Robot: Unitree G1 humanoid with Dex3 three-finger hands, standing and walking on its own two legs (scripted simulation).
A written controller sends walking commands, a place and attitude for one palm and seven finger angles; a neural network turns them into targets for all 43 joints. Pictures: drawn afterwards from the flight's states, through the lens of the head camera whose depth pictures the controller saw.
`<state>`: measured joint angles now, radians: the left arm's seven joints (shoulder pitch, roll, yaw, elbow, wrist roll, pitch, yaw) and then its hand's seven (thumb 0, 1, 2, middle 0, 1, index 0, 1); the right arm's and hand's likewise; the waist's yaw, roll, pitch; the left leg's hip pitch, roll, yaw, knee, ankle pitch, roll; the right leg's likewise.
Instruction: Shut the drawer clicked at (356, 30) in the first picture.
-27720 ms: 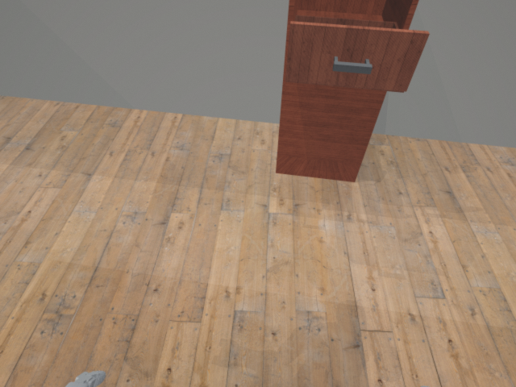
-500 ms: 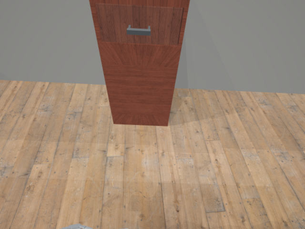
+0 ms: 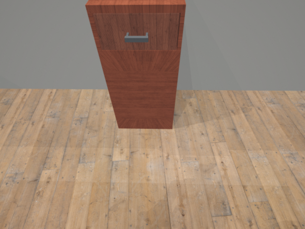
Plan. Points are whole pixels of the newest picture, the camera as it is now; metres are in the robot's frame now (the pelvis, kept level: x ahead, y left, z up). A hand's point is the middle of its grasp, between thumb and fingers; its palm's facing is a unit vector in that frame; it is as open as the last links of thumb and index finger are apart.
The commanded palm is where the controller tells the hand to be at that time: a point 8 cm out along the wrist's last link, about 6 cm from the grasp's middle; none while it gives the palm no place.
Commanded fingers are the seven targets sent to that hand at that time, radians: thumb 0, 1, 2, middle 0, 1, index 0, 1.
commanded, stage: let the arm hang, fingers relaxed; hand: left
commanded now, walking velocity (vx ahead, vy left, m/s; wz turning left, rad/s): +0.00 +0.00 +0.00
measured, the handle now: (136, 36) +0.92 +0.13 +0.04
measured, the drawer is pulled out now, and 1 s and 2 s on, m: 0.00 0.00 0.00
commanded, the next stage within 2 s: look to check the result in 0.18 s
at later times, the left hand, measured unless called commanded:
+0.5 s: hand out of the picture +0.06 +0.17 -0.17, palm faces +0.00 -0.97 -0.23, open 7.4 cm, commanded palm none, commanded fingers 0.00 0.90 0.90 -0.20 -0.30 -0.20 -0.30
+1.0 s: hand out of the picture +0.05 +0.17 -0.17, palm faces +0.01 -0.98 -0.22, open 7.4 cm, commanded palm none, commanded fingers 0.00 0.90 0.90 -0.20 -0.30 -0.20 -0.30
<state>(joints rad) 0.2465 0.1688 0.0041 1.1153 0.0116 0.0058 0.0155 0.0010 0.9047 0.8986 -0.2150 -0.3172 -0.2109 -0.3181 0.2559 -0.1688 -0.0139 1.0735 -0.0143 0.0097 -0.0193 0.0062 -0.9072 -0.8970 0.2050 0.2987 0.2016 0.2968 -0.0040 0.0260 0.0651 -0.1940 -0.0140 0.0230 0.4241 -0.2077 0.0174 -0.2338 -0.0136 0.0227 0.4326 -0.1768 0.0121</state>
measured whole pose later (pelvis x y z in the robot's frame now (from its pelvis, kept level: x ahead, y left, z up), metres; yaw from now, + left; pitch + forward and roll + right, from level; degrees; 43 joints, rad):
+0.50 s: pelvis +0.02 -0.02 +0.00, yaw +0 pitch -2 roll +0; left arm 0.18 0.17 0.02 1.14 0.01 -0.01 0.02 0.00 0.91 0.90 -0.20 -0.30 -0.20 -0.30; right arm 0.26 -0.17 -0.01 1.14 -0.02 0.01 -0.03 0.01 -0.91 -0.90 0.20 0.30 0.20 0.30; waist -0.02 0.03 0.07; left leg -0.14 0.02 0.02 0.38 -0.22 -0.01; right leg -0.18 0.02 0.01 0.40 -0.19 -0.02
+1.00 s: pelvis +0.03 -0.02 +0.00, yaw +0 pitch -2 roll +0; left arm 0.20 0.18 0.02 1.15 0.01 -0.01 0.02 0.00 0.90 0.90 -0.20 -0.30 -0.20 -0.30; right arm 0.25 -0.17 -0.01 1.14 -0.02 0.00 -0.03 0.01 -0.91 -0.90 0.20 0.30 0.20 0.30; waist -0.01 0.01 0.07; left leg -0.12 0.02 0.01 0.38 -0.23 -0.01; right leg -0.16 0.02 0.01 0.38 -0.19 -0.02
